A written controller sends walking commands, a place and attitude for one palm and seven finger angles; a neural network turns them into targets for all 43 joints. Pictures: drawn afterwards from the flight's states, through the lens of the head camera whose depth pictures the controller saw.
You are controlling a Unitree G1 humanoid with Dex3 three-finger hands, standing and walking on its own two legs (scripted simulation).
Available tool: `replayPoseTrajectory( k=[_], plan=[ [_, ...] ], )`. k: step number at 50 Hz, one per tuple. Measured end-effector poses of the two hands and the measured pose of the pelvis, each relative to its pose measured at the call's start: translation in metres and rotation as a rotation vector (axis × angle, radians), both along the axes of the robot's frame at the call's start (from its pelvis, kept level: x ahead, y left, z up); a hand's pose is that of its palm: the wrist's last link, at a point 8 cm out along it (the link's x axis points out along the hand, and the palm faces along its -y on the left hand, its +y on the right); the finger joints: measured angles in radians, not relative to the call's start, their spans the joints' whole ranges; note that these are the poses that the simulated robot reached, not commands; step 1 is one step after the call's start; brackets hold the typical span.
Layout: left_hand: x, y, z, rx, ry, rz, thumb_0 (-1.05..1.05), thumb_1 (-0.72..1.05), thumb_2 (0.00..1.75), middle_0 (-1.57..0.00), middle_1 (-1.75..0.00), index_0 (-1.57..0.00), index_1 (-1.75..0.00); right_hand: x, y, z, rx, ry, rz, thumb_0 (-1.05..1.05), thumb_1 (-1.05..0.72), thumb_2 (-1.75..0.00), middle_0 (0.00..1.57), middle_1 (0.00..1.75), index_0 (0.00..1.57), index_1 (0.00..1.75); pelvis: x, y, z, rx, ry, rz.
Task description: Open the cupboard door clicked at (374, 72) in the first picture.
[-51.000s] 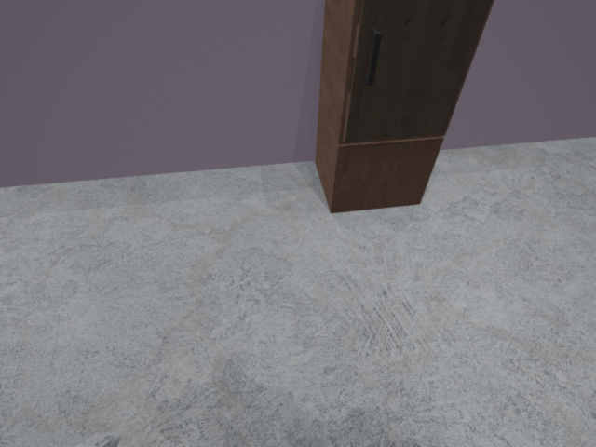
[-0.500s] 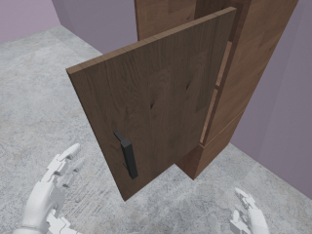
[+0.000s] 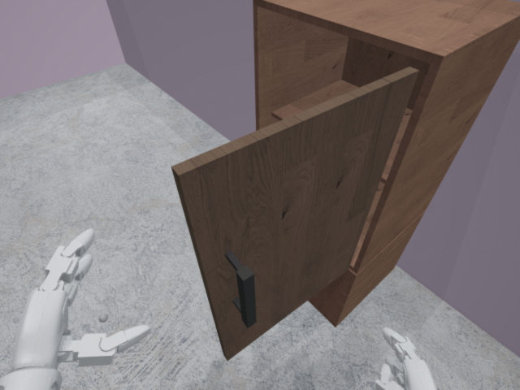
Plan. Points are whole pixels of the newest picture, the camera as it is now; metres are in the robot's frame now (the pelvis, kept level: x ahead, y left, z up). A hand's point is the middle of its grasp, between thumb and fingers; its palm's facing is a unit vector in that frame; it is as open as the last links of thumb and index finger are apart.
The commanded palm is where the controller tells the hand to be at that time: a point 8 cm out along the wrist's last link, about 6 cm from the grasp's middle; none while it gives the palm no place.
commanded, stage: draw the hand back to the body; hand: left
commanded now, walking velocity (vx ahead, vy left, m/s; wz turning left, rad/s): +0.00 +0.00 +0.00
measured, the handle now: (241, 291) +0.27 +0.07 +0.01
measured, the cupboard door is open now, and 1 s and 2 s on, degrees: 86 86 86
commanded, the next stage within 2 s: step back with the hand held close in 0.74 s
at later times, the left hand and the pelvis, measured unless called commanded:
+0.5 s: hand (61, 266) +0.20 +0.25 +0.17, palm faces +0.44 -0.80 -0.40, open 7.9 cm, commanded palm +0.15 +0.29 +0.19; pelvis +0.01 -0.01 +0.02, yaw -1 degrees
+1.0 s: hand (74, 268) +0.19 +0.23 +0.18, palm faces +0.42 -0.78 -0.46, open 7.4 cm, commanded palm +0.13 +0.26 +0.19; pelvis -0.01 -0.03 +0.02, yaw -1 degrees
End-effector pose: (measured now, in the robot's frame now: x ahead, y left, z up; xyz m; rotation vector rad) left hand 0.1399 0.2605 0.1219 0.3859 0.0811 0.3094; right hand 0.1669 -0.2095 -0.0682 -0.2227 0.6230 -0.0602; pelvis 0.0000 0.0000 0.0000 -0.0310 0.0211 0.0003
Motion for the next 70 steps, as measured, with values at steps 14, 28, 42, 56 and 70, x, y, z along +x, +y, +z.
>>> replayPoseTrajectory(
  k=[14,28,42,56,70],
  plan=[
    [0.018,0.025,0.048,0.088,-0.127,0.051,0.01,0.46,0.71,-0.19,-0.3,-0.2,-0.3,0.013,-0.004,0.014,0.0,0.009,0.016,0.01,-0.91,-0.9,0.2,0.3,0.2,0.3,0.009,0.001,0.016,0.01,-0.06,-0.016],
    [0.016,0.02,0.061,0.09,-0.172,0.086,0.02,0.84,0.87,-0.2,-0.3,-0.21,-0.3,0.01,-0.026,0.014,-0.002,0.037,0.002,0.01,-0.91,-0.9,0.2,0.3,0.2,0.3,0.004,-0.013,0.021,0.016,-0.088,-0.021],
    [0.006,0.004,0.068,0.111,-0.192,0.078,0.02,0.89,0.89,-0.21,-0.3,-0.21,-0.3,-0.001,-0.041,0.011,0.008,0.034,-0.016,0.01,-0.91,-0.9,0.2,0.3,0.2,0.3,-0.004,-0.029,0.022,0.019,-0.112,-0.022],
    [0.015,-0.002,0.063,0.189,-0.133,-0.033,0.02,0.89,0.89,-0.21,-0.3,-0.21,-0.3,-0.028,-0.062,0.009,-0.024,0.097,-0.126,0.01,-0.91,-0.9,0.2,0.3,0.2,0.3,-0.022,-0.024,0.02,0.017,-0.023,-0.044],
    [-0.033,0.024,0.076,0.261,-0.24,-0.044,0.02,0.89,0.89,-0.21,-0.3,-0.22,-0.3,-0.076,-0.046,0.016,-0.063,0.072,-0.157,0.01,-0.91,-0.9,0.2,0.3,0.2,0.3,-0.065,-0.005,0.012,0.023,-0.037,-0.047]
  ],
)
